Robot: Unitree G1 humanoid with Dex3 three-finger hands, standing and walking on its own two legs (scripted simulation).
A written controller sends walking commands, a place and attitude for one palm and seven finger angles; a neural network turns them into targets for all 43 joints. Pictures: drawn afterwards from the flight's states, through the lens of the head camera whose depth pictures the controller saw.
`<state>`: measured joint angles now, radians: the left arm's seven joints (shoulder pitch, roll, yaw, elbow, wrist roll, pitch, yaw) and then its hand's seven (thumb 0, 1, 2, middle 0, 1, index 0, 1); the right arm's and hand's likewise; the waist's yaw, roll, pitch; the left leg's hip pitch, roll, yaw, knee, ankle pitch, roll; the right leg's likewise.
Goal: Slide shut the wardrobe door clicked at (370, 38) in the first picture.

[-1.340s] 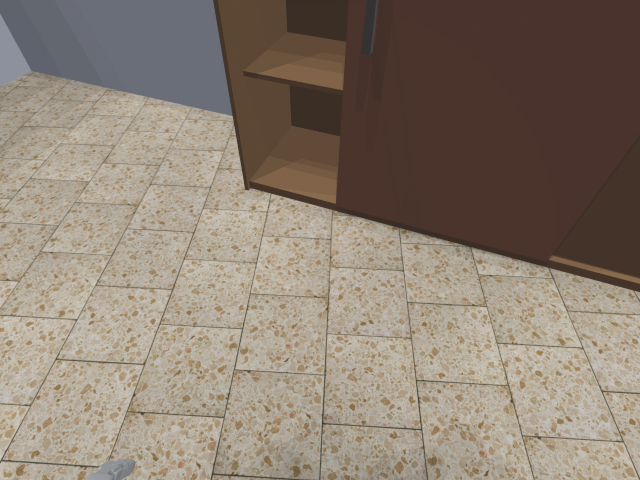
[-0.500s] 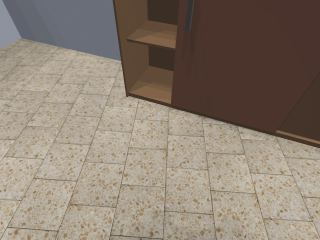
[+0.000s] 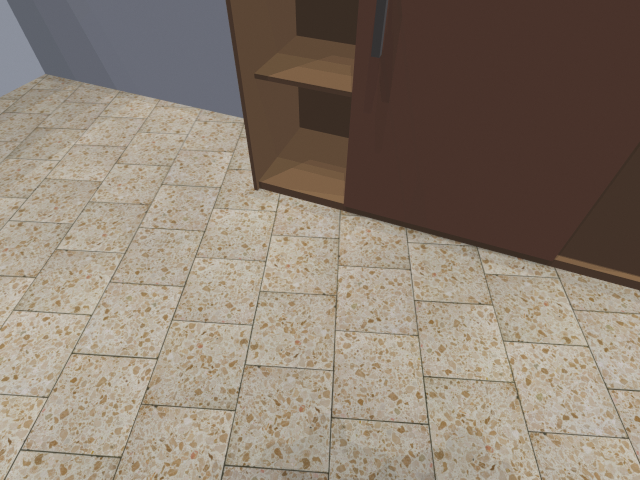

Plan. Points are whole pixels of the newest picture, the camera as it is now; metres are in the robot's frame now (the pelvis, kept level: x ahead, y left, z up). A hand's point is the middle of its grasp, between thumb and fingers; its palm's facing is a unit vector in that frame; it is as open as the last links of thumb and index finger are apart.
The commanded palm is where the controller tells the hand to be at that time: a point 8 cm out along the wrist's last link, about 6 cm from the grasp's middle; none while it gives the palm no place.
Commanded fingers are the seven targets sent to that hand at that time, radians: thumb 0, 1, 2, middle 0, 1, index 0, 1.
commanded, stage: look at it before walking up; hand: right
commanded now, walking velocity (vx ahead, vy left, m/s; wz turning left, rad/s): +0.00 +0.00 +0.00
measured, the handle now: (383, 3) +1.30 -0.10 +0.11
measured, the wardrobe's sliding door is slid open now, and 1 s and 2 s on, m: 0.44 0.44 0.44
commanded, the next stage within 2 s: walk to a spot facing it in 0.30 s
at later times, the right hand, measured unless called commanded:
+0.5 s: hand out of the picture +0.08 -0.25 -0.16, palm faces -0.03 +0.95 -0.32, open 7.4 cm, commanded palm none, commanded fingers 0.00 -0.90 -0.90 0.20 0.30 0.20 0.30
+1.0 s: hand out of the picture +0.09 -0.16 -0.17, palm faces -0.16 +0.98 -0.15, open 7.4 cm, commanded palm none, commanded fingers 0.00 -0.90 -0.90 0.20 0.30 0.20 0.30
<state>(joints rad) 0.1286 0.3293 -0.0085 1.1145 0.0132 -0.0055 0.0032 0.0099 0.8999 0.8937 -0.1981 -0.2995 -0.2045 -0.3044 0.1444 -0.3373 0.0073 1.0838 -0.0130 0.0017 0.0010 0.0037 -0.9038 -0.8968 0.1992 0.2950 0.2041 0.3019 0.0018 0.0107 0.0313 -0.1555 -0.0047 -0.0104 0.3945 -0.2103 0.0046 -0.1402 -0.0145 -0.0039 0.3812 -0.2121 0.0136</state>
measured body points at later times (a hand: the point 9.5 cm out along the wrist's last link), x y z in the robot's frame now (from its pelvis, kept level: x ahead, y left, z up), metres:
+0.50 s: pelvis +0.01 +0.00 +0.00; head +0.01 -0.01 +0.45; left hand +0.09 +0.29 -0.13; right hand +0.08 -0.30 -0.14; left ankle +0.00 +0.12 -0.74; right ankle +0.00 -0.13 -0.74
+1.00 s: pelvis +0.15 +0.02 -0.01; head +0.18 +0.02 +0.44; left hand +0.19 +0.27 -0.15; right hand +0.11 -0.21 -0.16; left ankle +0.03 +0.11 -0.74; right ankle +0.26 -0.10 -0.69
